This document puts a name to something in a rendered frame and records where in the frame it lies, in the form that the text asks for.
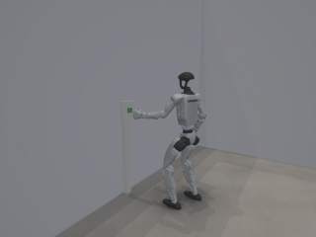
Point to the right robot upper arm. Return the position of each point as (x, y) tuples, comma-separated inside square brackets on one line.
[(200, 107)]

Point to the left robot forearm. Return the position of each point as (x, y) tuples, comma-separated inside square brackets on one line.
[(155, 115)]

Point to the left robot thigh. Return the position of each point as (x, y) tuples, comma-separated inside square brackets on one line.
[(172, 152)]

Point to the right robot shin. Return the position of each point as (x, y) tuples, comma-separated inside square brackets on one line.
[(190, 178)]

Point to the panel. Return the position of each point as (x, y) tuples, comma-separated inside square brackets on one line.
[(125, 143)]

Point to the right robot forearm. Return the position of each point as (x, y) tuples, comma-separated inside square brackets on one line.
[(198, 124)]

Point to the robot left hand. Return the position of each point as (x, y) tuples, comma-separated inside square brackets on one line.
[(136, 114)]

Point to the left robot upper arm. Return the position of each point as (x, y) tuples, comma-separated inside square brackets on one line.
[(174, 101)]

